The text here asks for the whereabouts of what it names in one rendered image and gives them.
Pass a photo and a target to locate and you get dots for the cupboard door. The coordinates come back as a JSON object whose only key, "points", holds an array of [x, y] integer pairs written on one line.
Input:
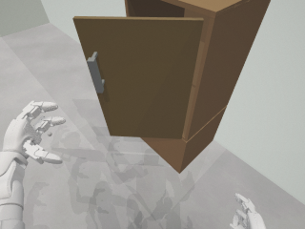
{"points": [[148, 65]]}

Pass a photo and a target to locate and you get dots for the left robot forearm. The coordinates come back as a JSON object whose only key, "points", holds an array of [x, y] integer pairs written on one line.
{"points": [[12, 172]]}

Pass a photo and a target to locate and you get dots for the handle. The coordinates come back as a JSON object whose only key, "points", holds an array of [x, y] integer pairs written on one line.
{"points": [[95, 74]]}

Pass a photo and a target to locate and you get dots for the right robot hand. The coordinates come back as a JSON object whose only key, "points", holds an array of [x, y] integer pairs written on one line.
{"points": [[250, 218]]}

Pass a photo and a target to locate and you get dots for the left robot hand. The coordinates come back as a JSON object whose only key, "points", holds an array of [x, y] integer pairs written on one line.
{"points": [[18, 135]]}

